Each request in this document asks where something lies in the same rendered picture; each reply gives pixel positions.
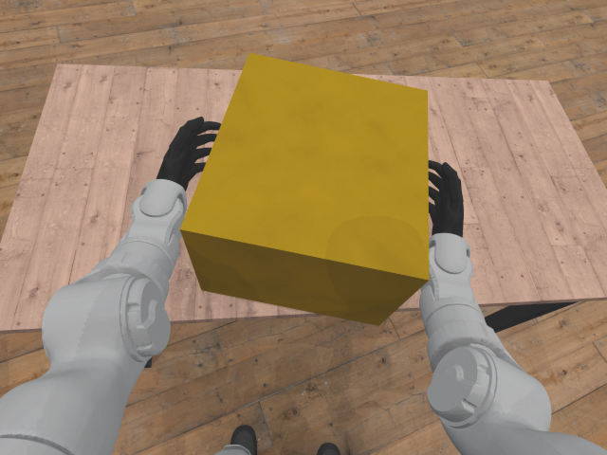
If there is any robot right forearm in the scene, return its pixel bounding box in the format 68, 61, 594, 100
419, 233, 524, 373

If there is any robot left forearm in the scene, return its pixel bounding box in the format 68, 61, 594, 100
42, 179, 187, 361

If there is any robot left hand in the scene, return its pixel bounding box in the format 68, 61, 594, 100
156, 117, 221, 191

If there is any right robot upper arm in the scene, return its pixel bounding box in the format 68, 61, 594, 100
427, 346, 607, 455

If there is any left robot upper arm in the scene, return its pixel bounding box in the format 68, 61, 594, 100
0, 275, 171, 455

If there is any left robot foot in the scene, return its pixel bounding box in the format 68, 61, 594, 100
230, 425, 257, 455

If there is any table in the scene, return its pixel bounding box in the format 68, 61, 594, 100
0, 64, 607, 368

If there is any carton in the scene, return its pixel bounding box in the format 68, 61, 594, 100
180, 53, 429, 326

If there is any robot right hand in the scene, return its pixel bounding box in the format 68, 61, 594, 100
429, 160, 464, 238

